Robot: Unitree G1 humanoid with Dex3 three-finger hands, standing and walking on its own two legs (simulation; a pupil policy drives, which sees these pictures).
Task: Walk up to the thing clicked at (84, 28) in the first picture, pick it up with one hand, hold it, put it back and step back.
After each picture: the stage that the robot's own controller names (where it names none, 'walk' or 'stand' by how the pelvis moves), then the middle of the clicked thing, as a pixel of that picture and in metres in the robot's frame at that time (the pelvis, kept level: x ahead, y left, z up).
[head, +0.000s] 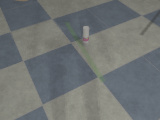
stand; (85, 36) +1.40 -0.06 -0.65
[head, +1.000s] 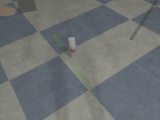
walk; (72, 47) +1.27 +0.17 -0.64
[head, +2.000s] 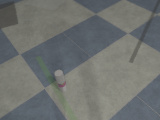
walk; (61, 81) +0.79 +0.24 -0.65
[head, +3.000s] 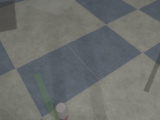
walk; (62, 114) +0.46 +0.17 -0.62
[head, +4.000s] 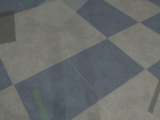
stand; out of the picture +0.33 +0.14 -0.64
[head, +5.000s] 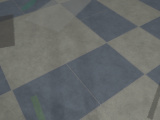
stand; out of the picture +0.30 +0.15 -0.65
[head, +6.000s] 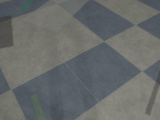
stand; out of the picture +0.33 +0.15 -0.66
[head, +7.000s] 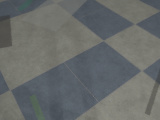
stand; out of the picture +0.31 +0.16 -0.66
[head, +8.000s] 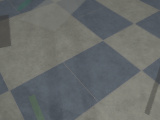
stand; out of the picture +0.31 +0.16 -0.66
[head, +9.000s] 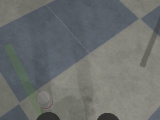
go down; (46, 101) +0.35 +0.16 -0.47
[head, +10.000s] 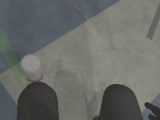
go down; (34, 72) +0.39 +0.20 -0.25
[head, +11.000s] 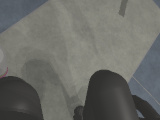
close in; out of the picture +0.37 +0.23 -0.18
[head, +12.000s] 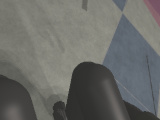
close; out of the picture +0.38 +0.24 -0.14
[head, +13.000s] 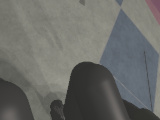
close; out of the picture +0.41 +0.25 -0.15
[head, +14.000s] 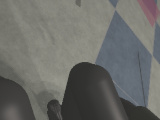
lift; out of the picture +0.38 +0.23 -0.15
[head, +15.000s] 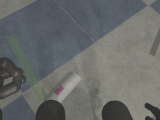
lift; (62, 91) +0.41 +0.11 -0.48
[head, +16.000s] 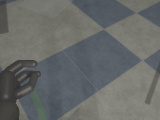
go down; out of the picture +0.33 +0.05 -0.69
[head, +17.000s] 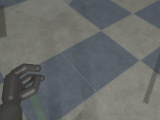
hold; out of the picture +0.31 +0.05 -0.70
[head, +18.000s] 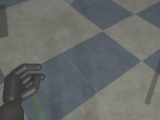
stand; out of the picture +0.29 +0.02 -0.70
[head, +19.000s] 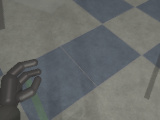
stand; out of the picture +0.27 -0.01 -0.68
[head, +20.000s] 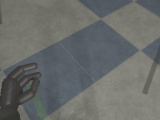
stand; out of the picture +0.25 -0.02 -0.68
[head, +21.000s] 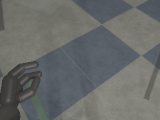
stand; out of the picture +0.21 -0.05 -0.69
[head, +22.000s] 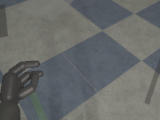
stand; out of the picture +0.20 -0.07 -0.70
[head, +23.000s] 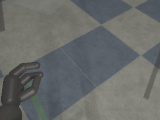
stand; out of the picture +0.18 -0.09 -0.69
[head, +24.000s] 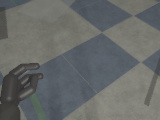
stand; out of the picture +0.17 -0.11 -0.70
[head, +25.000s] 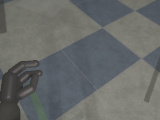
stand; out of the picture +0.17 -0.10 -0.70
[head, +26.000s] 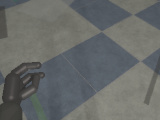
stand; out of the picture +0.18 -0.09 -0.70
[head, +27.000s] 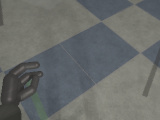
stand; out of the picture +0.19 -0.09 -0.68
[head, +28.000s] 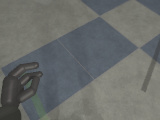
stand; out of the picture +0.19 -0.09 -0.67
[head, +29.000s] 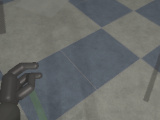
stand; out of the picture +0.18 -0.09 -0.70
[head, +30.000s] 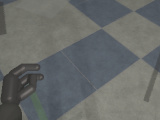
stand; out of the picture +0.18 -0.09 -0.70
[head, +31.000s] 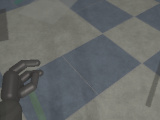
stand; out of the picture +0.17 -0.09 -0.70
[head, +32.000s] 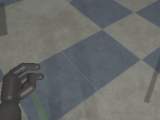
stand; out of the picture +0.18 -0.09 -0.70
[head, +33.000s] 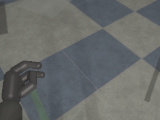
close; out of the picture +0.18 -0.10 -0.69
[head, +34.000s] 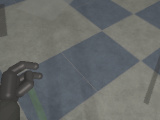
stand; out of the picture +0.17 -0.10 -0.70
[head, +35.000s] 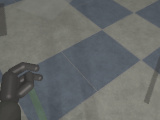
stand; out of the picture +0.16 -0.10 -0.70
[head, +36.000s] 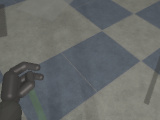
stand; out of the picture +0.16 -0.11 -0.70
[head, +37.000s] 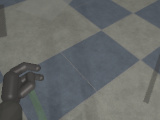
close; out of the picture +0.17 -0.10 -0.70
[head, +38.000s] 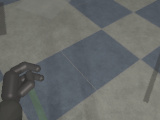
close; out of the picture +0.17 -0.10 -0.70
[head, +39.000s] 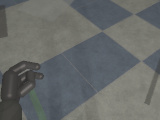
stand; out of the picture +0.17 -0.10 -0.70
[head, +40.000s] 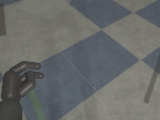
close; out of the picture +0.16 -0.10 -0.70
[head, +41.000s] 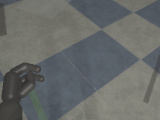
close; out of the picture +0.17 -0.10 -0.70
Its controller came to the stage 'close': yes
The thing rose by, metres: 0.13
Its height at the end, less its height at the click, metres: -0.09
